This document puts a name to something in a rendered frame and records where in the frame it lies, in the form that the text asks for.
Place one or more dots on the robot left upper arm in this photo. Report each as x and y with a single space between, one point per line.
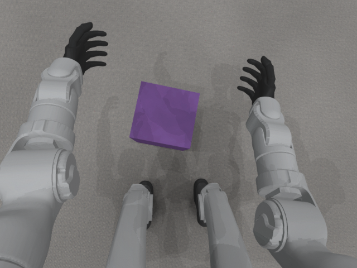
34 184

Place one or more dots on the robot right thigh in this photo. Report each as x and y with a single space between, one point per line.
226 246

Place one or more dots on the right robot foot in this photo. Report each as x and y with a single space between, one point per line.
198 185

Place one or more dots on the right robot forearm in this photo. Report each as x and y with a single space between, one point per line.
278 173

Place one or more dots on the carton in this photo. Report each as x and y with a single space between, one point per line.
164 116

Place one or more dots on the right robot hand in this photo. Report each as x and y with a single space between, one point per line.
264 87

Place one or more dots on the robot right upper arm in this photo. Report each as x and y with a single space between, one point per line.
295 234

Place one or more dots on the left robot forearm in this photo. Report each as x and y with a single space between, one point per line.
53 110

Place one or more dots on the left robot hand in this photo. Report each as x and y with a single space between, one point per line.
79 44

